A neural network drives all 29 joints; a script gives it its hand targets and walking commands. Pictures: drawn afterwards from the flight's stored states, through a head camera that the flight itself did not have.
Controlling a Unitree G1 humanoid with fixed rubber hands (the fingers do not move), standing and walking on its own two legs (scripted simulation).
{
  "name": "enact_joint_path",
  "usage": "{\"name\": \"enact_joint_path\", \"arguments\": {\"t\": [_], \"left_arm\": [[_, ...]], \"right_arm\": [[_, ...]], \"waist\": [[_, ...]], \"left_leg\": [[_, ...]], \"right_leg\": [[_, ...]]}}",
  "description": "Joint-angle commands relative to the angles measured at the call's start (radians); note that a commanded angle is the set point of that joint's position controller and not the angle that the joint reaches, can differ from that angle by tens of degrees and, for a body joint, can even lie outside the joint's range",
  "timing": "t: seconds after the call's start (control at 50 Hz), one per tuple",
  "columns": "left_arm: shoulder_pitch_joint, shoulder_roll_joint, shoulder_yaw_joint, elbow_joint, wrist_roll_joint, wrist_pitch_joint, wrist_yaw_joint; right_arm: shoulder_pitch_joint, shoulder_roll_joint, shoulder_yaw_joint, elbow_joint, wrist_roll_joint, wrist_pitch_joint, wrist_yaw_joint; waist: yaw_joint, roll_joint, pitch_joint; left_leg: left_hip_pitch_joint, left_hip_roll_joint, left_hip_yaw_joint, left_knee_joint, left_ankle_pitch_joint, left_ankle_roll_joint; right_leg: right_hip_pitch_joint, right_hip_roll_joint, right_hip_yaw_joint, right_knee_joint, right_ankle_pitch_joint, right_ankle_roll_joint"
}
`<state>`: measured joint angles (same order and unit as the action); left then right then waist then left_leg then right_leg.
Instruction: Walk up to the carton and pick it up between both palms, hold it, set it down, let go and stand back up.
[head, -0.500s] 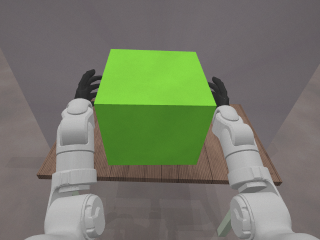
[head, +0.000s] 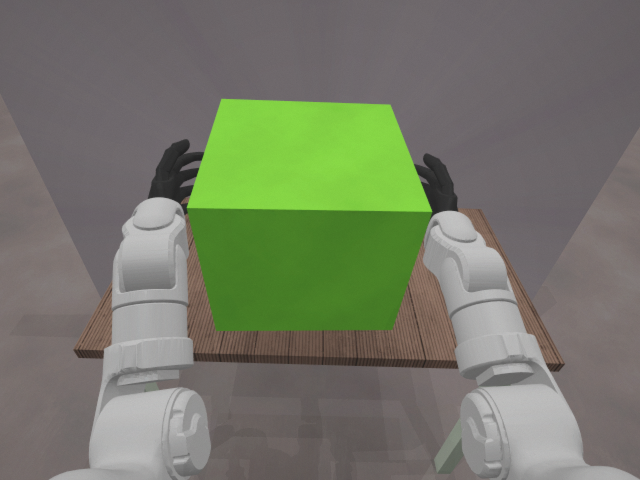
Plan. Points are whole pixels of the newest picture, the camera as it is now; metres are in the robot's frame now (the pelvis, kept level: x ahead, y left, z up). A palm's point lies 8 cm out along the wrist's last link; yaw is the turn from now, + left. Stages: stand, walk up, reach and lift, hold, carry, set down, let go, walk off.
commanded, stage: hold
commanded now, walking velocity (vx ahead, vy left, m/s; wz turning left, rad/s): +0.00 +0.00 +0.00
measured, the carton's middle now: (306, 213) +0.42 +0.02 +0.16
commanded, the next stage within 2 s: set down in 0.66 s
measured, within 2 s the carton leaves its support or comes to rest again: neither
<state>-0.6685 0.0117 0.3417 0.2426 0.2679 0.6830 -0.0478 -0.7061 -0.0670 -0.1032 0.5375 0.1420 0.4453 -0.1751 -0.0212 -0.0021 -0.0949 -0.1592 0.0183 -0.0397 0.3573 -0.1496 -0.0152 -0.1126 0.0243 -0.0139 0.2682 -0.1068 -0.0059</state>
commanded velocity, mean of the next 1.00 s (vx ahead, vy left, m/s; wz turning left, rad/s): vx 0.00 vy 0.00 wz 0.00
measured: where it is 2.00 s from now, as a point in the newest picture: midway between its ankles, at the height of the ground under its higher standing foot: outside the picture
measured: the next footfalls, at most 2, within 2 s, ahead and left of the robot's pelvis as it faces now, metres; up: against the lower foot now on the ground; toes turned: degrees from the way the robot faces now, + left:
none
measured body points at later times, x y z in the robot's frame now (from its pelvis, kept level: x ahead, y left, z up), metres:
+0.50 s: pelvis +0.00 +0.00 +0.00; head -0.06 +0.01 +0.45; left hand +0.38 +0.19 +0.21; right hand +0.39 -0.15 +0.19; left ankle +0.03 +0.12 -0.75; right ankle +0.03 -0.12 -0.75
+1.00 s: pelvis +0.00 +0.00 +0.00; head -0.06 +0.01 +0.45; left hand +0.38 +0.19 +0.23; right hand +0.39 -0.14 +0.20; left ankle +0.03 +0.12 -0.75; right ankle +0.03 -0.12 -0.75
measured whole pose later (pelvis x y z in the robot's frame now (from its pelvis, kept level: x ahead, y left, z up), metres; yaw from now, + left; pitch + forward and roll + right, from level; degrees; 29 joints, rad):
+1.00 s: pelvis +0.00 +0.00 +0.00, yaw +0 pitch -4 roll -1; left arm -0.72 -0.03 0.43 0.27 0.35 0.57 -0.11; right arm -0.71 0.03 -0.25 0.58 -0.02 0.28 -0.11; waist -0.02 -0.01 -0.09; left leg -0.14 0.02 -0.04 0.35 -0.15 -0.02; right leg -0.10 0.02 -0.01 0.27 -0.11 -0.01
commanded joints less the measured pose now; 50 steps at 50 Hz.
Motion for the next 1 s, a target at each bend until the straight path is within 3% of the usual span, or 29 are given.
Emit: {"name": "enact_joint_path", "arguments": {"t": [0.0, 0.08, 0.1, 0.12, 0.14, 0.16, 0.18, 0.22, 0.26, 0.32, 0.36, 0.38, 0.42, 0.48, 0.52, 0.54, 0.58, 0.64, 0.66, 0.7, 0.72, 0.74, 0.76, 0.8, 0.82, 0.84, 0.9, 0.92, 0.98], "left_arm": [[-0.570, -0.527, -0.487, -0.244, -0.166, -0.049, -0.174], [-0.598, -0.529, -0.481, -0.226, -0.165, -0.057, -0.171], [-0.573, -0.520, -0.443, -0.175, -0.147, -0.047, -0.172], [-0.575, -0.516, -0.445, -0.178, -0.144, -0.050, -0.174], [-0.590, -0.526, -0.477, -0.218, -0.157, -0.058, -0.167], [-0.597, -0.534, -0.492, -0.238, -0.176, -0.058, -0.166], [-0.612, -0.533, -0.487, -0.233, -0.165, -0.056, -0.166], [-0.595, -0.545, -0.492, -0.223, -0.178, -0.060, -0.167], [-0.609, -0.552, -0.498, -0.228, -0.174, -0.059, -0.167], [-0.591, -0.528, -0.466, -0.220, -0.164, -0.061, -0.167], [-0.572, -0.519, -0.469, -0.209, -0.160, -0.054, -0.174], [-0.605, -0.551, -0.512, -0.253, -0.191, -0.063, -0.169], [-0.620, -0.529, -0.483, -0.227, -0.178, -0.064, -0.160], [-0.582, -0.527, -0.474, -0.191, -0.165, -0.057, -0.171], [-0.529, -0.500, -0.420, -0.135, -0.127, -0.041, -0.182], [-0.594, -0.513, -0.430, -0.190, -0.139, -0.052, -0.181], [-0.589, -0.538, -0.469, -0.238, -0.152, -0.056, -0.175], [-0.592, -0.537, -0.470, -0.209, -0.160, -0.055, -0.178], [-0.589, -0.553, -0.530, -0.304, -0.200, -0.052, -0.167], [-0.554, -0.570, -0.518, -0.255, -0.186, -0.047, -0.161], [-0.584, -0.553, -0.500, -0.234, -0.181, -0.047, -0.162], [-0.584, -0.564, -0.518, -0.244, -0.196, -0.059, -0.164], [-0.654, -0.546, -0.486, -0.182, -0.187, -0.080, -0.162], [-0.689, -0.540, -0.480, -0.148, -0.173, -0.104, -0.168], [-0.668, -0.520, -0.418, -0.115, -0.126, -0.107, -0.182], [-0.684, -0.521, -0.431, -0.127, -0.144, -0.121, -0.180], [-0.659, -0.435, -0.261, 0.071, -0.036, -0.165, -0.214], [-0.676, -0.421, -0.252, 0.061, -0.017, -0.178, -0.221], [-0.569, -0.414, -0.207, 0.144, 0.042, -0.202, -0.231]], "right_arm": [[-0.687, 0.529, 0.357, -0.364, 0.113, -0.088, 0.117], [-0.638, 0.534, 0.330, -0.279, 0.094, -0.073, 0.122], [-0.721, 0.537, 0.345, -0.314, 0.107, -0.081, 0.126], [-0.649, 0.544, 0.327, -0.249, 0.086, -0.071, 0.126], [-0.702, 0.561, 0.346, -0.321, 0.097, -0.090, 0.129], [-0.657, 0.530, 0.336, -0.291, 0.099, -0.083, 0.126], [-0.639, 0.517, 0.328, -0.254, 0.103, -0.076, 0.132], [-0.661, 0.531, 0.329, -0.281, 0.089, -0.081, 0.132], [-0.684, 0.526, 0.326, -0.304, 0.085, -0.087, 0.133], [-0.699, 0.549, 0.358, -0.331, 0.092, -0.090, 0.130], [-0.664, 0.527, 0.347, -0.296, 0.087, -0.082, 0.123], [-0.703, 0.556, 0.370, -0.374, 0.108, -0.094, 0.127], [-0.717, 0.532, 0.360, -0.337, 0.115, -0.088, 0.131], [-0.683, 0.540, 0.346, -0.298, 0.082, -0.081, 0.117], [-0.668, 0.518, 0.314, -0.259, 0.070, -0.076, 0.125], [-0.670, 0.544, 0.320, -0.246, 0.081, -0.074, 0.130], [-0.660, 0.534, 0.330, -0.288, 0.087, -0.087, 0.129], [-0.696, 0.530, 0.330, -0.315, 0.092, -0.088, 0.124], [-0.655, 0.544, 0.371, -0.348, 0.140, -0.085, 0.115], [-0.667, 0.533, 0.363, -0.343, 0.139, -0.090, 0.109], [-0.704, 0.531, 0.339, -0.331, 0.139, -0.087, 0.108], [-0.754, 0.548, 0.358, -0.425, 0.139, -0.106, 0.107], [-0.759, 0.535, 0.304, -0.344, 0.085, -0.111, 0.114], [-0.785, 0.556, 0.289, -0.306, 0.055, -0.143, 0.123], [-0.801, 0.545, 0.264, -0.304, 0.031, -0.159, 0.129], [-0.783, 0.548, 0.269, -0.290, 0.017, -0.171, 0.137], [-0.792, 0.537, 0.130, -0.167, -0.140, -0.238, 0.167], [-0.757, 0.510, 0.093, -0.116, -0.170, -0.258, 0.186], [-0.673, 0.500, 0.052, -0.041, -0.236, -0.312, 0.216]], "waist": [[-0.122, 0.004, -0.375], [-0.133, 0.022, -0.329], [-0.090, -0.014, -0.317], [-0.107, -0.005, -0.268], [-0.098, 0.006, -0.345], [-0.127, 0.023, -0.354], [-0.121, 0.037, -0.305], [-0.133, 0.008, -0.336], [-0.125, 0.025, -0.354], [-0.102, -0.026, -0.348], [-0.113, 0.001, -0.315], [-0.120, 0.012, -0.386], [-0.096, 0.008, -0.374], [-0.124, -0.025, -0.313], [-0.114, -0.009, -0.259], [-0.113, -0.002, -0.304], [-0.117, 0.030, -0.341], [-0.120, -0.005, -0.349], [-0.116, 0.022, -0.413], [-0.116, 0.062, -0.389], [-0.103, 0.053, -0.335], [-0.106, -0.012, -0.406], [-0.107, -0.006, -0.359], [-0.100, 0.032, -0.371], [-0.073, -0.004, -0.306], [-0.080, -0.009, -0.334], [-0.038, -0.059, -0.186], [-0.058, -0.055, -0.196], [-0.030, -0.046, -0.120]], "left_leg": [[0.174, -0.069, 0.045, -0.061, 0.209, -0.024], [0.189, -0.055, 0.043, -0.068, 0.181, -0.021], [0.174, -0.059, 0.041, -0.082, 0.144, -0.003], [0.146, -0.069, 0.049, -0.089, 0.110, -0.009], [0.166, -0.067, 0.047, -0.073, 0.178, -0.007], [0.189, -0.062, 0.038, -0.068, 0.194, -0.025], [0.188, -0.051, 0.034, -0.077, 0.174, -0.033], [0.178, -0.052, 0.037, -0.070, 0.185, -0.027], [0.182, -0.058, 0.043, -0.072, 0.167, -0.025], [0.181, -0.066, 0.046, -0.068, 0.185, -0.003], [0.177, -0.066, 0.050, -0.074, 0.177, -0.011], [0.193, -0.066, 0.047, -0.062, 0.192, -0.012], [0.195, -0.061, 0.037, -0.072, 0.185, -0.016], [0.164, -0.063, 0.046, -0.075, 0.153, -0.007], [0.164, -0.063, 0.048, -0.091, 0.122, 0.000], [0.172, -0.072, 0.057, -0.085, 0.131, -0.003], [0.203, -0.060, 0.045, -0.069, 0.202, -0.023], [0.189, -0.059, 0.040, -0.077, 0.165, -0.014], [0.229, -0.072, 0.060, -0.046, 0.276, -0.016], [0.264, -0.071, 0.062, -0.049, 0.292, -0.029], [0.226, -0.071, 0.064, -0.054, 0.249, -0.025], [0.218, -0.078, 0.060, -0.054, 0.248, -0.006], [0.175, -0.070, 0.057, -0.071, 0.146, -0.010], [0.195, -0.075, 0.066, -0.065, 0.151, -0.008], [0.176, -0.070, 0.066, -0.080, 0.098, 0.002], [0.205, -0.067, 0.066, -0.079, 0.107, 0.001], [0.091, -0.064, 0.094, -0.143, -0.119, 0.037], [0.102, -0.061, 0.105, -0.159, -0.145, 0.037], [0.063, -0.054, 0.116, -0.190, -0.169, 0.042]], "right_leg": [[0.331, 0.025, -0.027, 0.008, 0.227, 0.031], [0.276, 0.023, -0.024, -0.005, 0.188, 0.020], [0.260, 0.027, -0.023, -0.022, 0.118, 0.031], [0.273, 0.020, -0.025, -0.019, 0.105, 0.026], [0.283, 0.022, -0.028, -0.005, 0.172, 0.030], [0.286, 0.026, -0.026, -0.001, 0.195, 0.024], [0.246, 0.028, -0.027, -0.007, 0.142, 0.018], [0.272, 0.028, -0.026, -0.007, 0.176, 0.021], [0.266, 0.022, -0.029, -0.014, 0.147, 0.021], [0.285, 0.025, -0.028, -0.011, 0.184, 0.033], [0.288, 0.019, -0.024, -0.016, 0.177, 0.024], [0.270, 0.027, -0.028, -0.005, 0.187, 0.025], [0.254, 0.032, -0.029, -0.012, 0.142, 0.026], [0.289, 0.022, -0.025, -0.017, 0.164, 0.030], [0.264, 0.012, -0.023, -0.028, 0.125, 0.024], [0.275, 0.013, -0.027, -0.026, 0.121, 0.027], [0.283, 0.018, -0.025, -0.001, 0.187, 0.023], [0.284, 0.025, -0.031, -0.010, 0.151, 0.027], [0.341, 0.048, -0.032, 0.007, 0.298, 0.027], [0.304, 0.053, -0.035, -0.013, 0.266, 0.026], [0.282, 0.051, -0.031, -0.019, 0.218, 0.024], [0.317, 0.051, -0.035, -0.018, 0.253, 0.034], [0.282, 0.042, -0.040, -0.016, 0.154, 0.029], [0.254, 0.026, -0.040, -0.025, 0.139, 0.030], [0.239, 0.025, -0.052, -0.035, 0.055, 0.024], [0.235, 0.018, -0.053, -0.034, 0.068, 0.028], [0.187, -0.013, -0.079, -0.057, -0.195, 0.035], [0.184, -0.008, -0.091, -0.051, -0.231, 0.037], [0.233, -0.008, -0.099, -0.043, -0.244, 0.046]]}}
